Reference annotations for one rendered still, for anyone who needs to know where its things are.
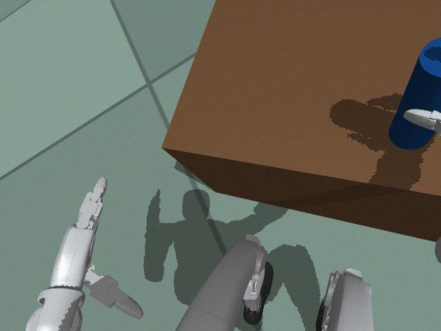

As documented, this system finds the bottle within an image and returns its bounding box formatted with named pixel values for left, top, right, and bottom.
left=389, top=37, right=441, bottom=150

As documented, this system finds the left robot arm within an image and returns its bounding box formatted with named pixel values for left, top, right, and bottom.
left=25, top=286, right=85, bottom=331

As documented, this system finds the left robot hand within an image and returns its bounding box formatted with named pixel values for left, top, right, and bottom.
left=50, top=176, right=143, bottom=319

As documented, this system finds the right robot hand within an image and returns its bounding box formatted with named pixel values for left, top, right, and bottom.
left=403, top=109, right=441, bottom=136

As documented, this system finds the left robot foot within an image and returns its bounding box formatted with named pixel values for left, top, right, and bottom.
left=243, top=262, right=274, bottom=325

